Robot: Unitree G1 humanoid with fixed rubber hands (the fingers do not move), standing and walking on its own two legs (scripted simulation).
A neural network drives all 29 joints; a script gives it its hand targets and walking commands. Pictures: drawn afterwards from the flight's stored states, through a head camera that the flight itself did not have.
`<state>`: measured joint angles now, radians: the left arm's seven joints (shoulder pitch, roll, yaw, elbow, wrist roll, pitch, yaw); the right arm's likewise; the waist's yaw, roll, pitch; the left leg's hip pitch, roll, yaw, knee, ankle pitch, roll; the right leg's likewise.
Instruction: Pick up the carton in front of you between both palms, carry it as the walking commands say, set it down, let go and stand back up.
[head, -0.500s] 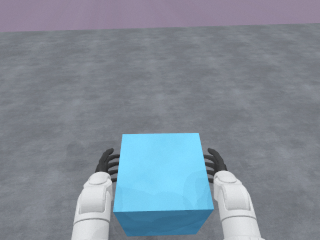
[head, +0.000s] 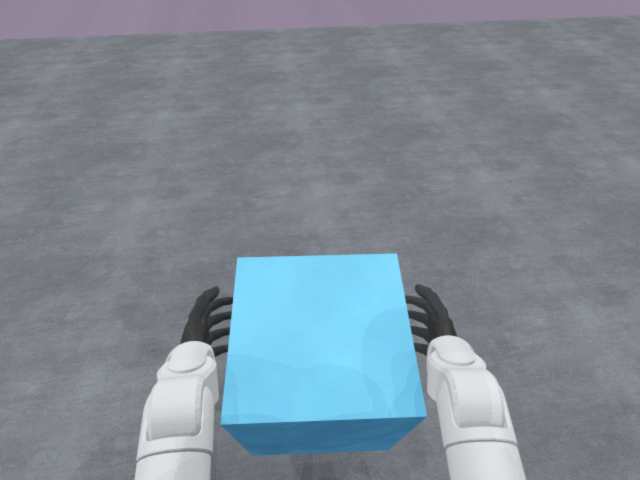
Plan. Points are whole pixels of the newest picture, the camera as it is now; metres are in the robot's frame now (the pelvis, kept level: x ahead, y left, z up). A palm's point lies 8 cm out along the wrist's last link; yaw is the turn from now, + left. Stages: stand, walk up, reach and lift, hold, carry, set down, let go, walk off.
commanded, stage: carry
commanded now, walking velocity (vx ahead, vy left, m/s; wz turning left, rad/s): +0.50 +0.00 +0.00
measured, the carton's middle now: (319, 362) +0.31 +0.00 -0.04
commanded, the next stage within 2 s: none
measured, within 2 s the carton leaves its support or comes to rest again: neither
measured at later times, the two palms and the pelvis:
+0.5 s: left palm (233, 233) +0.51 +0.14 +0.03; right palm (412, 224) +0.52 -0.16 +0.03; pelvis +0.22 -0.03 -0.01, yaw +2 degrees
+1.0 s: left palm (242, 215) +0.56 +0.12 +0.02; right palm (412, 213) +0.56 -0.17 +0.02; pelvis +0.26 -0.03 -0.02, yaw +1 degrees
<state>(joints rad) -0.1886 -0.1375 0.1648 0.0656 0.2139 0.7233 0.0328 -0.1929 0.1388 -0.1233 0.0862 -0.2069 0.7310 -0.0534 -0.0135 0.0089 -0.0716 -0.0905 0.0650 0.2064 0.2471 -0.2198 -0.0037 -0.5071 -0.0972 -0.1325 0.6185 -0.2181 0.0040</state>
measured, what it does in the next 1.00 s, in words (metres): walks ahead: right foot, then left foot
